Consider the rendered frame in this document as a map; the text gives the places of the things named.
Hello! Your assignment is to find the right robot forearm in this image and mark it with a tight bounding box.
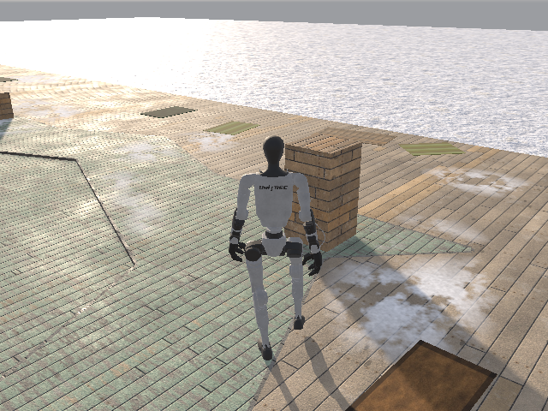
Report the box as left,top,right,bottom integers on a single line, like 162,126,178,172
303,209,320,253

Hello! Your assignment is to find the robot right upper arm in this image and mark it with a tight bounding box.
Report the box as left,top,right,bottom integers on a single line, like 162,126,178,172
291,172,312,222

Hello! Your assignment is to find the robot left shin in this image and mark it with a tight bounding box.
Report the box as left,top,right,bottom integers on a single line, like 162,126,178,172
253,292,270,348

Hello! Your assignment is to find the robot left hand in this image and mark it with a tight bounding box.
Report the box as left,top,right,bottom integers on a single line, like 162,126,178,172
229,242,246,262

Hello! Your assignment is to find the left robot foot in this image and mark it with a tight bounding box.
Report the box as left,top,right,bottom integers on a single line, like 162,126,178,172
258,338,272,360

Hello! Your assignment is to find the left robot forearm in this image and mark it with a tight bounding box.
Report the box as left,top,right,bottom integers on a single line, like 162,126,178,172
229,207,245,244

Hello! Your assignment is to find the robot left upper arm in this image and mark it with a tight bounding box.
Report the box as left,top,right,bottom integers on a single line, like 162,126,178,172
235,173,256,220

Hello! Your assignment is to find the robot right hand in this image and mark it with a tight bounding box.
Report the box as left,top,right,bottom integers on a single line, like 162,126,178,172
302,251,322,276

